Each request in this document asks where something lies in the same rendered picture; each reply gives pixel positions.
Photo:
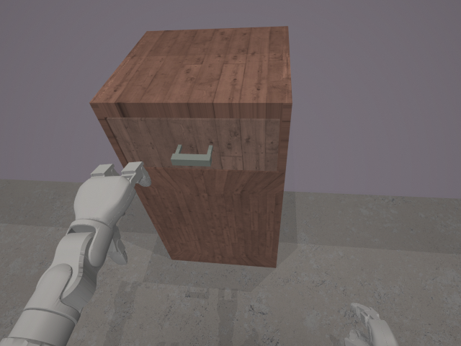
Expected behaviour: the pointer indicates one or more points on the left robot forearm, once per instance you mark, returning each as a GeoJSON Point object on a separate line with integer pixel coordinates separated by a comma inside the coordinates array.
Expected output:
{"type": "Point", "coordinates": [65, 287]}

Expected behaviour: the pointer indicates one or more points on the handle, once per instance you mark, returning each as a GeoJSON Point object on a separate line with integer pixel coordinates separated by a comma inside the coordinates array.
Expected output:
{"type": "Point", "coordinates": [201, 160]}

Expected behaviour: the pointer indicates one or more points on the robot left hand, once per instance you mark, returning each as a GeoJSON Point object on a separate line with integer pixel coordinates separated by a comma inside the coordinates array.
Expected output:
{"type": "Point", "coordinates": [106, 196]}

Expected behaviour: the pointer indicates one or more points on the drawer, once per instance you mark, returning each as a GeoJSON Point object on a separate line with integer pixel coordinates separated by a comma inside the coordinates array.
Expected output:
{"type": "Point", "coordinates": [238, 143]}

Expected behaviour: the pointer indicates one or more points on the cabinet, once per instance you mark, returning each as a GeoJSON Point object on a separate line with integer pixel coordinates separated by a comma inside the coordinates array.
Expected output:
{"type": "Point", "coordinates": [208, 215]}

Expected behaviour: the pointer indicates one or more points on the robot right hand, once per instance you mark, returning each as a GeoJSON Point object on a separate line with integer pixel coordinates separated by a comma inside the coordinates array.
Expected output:
{"type": "Point", "coordinates": [379, 331]}

